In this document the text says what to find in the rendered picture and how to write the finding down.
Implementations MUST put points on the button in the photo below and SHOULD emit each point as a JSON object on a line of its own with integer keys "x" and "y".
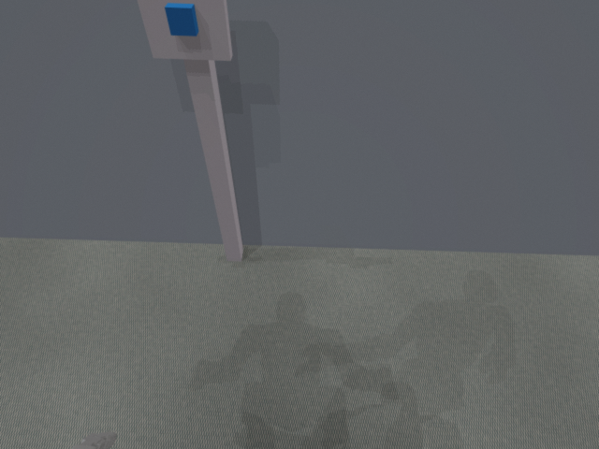
{"x": 182, "y": 19}

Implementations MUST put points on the panel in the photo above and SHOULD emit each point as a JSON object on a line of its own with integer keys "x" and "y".
{"x": 212, "y": 43}

